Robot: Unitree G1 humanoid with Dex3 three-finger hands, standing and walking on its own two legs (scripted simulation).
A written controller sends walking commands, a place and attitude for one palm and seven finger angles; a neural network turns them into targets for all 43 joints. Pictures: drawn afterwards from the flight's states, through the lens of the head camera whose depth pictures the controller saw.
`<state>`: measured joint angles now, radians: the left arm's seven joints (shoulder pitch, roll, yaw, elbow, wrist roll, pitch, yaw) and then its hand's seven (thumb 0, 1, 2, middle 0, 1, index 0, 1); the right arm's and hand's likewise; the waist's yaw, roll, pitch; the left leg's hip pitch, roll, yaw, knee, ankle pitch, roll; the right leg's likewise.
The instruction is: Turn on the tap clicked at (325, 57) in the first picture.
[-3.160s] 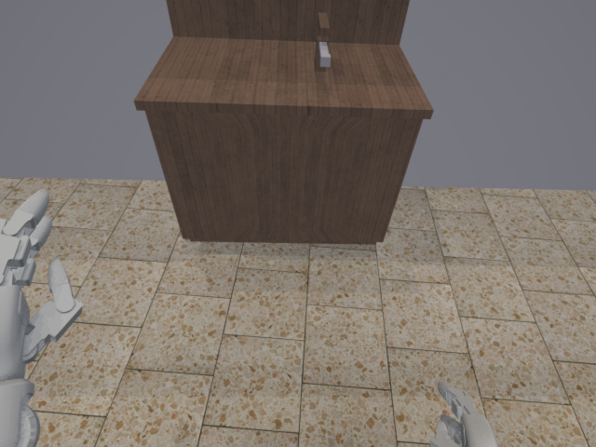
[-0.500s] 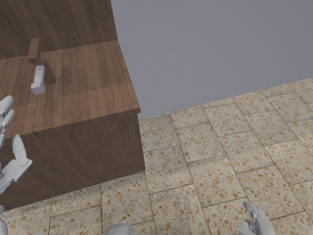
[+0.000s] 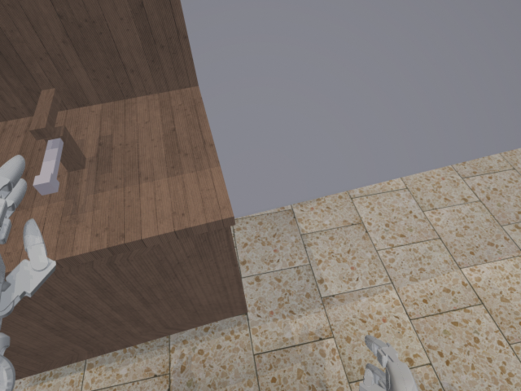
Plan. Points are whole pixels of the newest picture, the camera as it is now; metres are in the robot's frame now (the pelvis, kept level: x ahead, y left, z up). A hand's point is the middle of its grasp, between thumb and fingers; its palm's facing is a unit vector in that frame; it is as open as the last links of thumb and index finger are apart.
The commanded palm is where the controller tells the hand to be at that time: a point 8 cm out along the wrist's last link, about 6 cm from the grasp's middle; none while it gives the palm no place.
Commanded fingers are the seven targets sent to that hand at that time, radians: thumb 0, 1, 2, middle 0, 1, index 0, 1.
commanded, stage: come to a stop and stand still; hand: left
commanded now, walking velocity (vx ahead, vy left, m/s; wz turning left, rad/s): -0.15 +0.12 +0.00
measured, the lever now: (46, 184) +0.43 +0.43 +0.05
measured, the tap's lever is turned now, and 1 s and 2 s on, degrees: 0 0 0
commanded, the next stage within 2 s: look again from close up in 1.46 s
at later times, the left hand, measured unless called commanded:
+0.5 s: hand out of the picture +0.23 +0.32 +0.20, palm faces +0.51 -0.78 -0.36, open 7.4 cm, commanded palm +0.14 +0.31 +0.19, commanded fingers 0.00 0.90 0.90 -0.20 -0.30 -0.20 -0.30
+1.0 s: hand out of the picture +0.20 +0.30 +0.16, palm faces +0.40 -0.86 -0.31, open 7.5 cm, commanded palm +0.13 +0.33 +0.19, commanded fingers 0.00 0.90 0.90 -0.20 -0.30 -0.20 -0.30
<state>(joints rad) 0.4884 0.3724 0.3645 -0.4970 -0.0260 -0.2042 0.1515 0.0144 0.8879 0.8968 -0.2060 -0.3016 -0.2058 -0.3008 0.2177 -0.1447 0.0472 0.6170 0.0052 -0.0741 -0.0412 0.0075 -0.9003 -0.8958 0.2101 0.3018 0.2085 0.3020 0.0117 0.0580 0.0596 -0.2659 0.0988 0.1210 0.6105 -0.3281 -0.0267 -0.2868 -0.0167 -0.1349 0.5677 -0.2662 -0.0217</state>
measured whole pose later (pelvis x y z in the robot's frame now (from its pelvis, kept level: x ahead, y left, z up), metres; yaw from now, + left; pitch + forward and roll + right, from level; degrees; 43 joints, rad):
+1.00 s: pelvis -0.02 +0.05 +0.01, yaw +0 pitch -1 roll -1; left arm 0.33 0.31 0.30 -0.32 0.01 -0.25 0.09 0.01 0.89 0.90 -0.20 -0.30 -0.20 -0.30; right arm 0.24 -0.20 0.04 0.58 0.00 -0.17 -0.01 0.01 -0.90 -0.90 0.21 0.30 0.21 0.30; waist 0.03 -0.03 0.00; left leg -0.21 -0.03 0.08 0.45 -0.22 0.06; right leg -0.23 0.00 0.04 0.41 -0.15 0.01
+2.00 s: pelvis +0.00 +0.04 +0.02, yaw +2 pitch +0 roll -1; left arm 0.42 0.34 0.31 -0.40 -0.04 -0.17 0.11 0.02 0.89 0.90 -0.20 -0.30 -0.20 -0.30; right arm 0.24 -0.20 0.03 0.57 -0.01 -0.08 -0.06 0.01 -0.90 -0.90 0.21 0.30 0.21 0.30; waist 0.02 -0.01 0.01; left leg -0.18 -0.02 0.03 0.38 -0.21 0.04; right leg -0.18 0.01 0.00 0.33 -0.15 0.00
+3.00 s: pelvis +0.10 +0.08 +0.00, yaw -2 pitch -2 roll +2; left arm 0.48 0.36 0.39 -0.45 -0.05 -0.23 0.11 0.01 0.89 0.90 -0.21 -0.30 -0.21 -0.30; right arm 0.21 -0.24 0.00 0.62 0.00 -0.04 -0.01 0.01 -0.90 -0.90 0.21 0.30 0.20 0.30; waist 0.01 0.00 0.06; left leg -0.55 0.05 -0.04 1.12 -0.26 -0.02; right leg -0.32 -0.01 -0.13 0.56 -0.23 -0.10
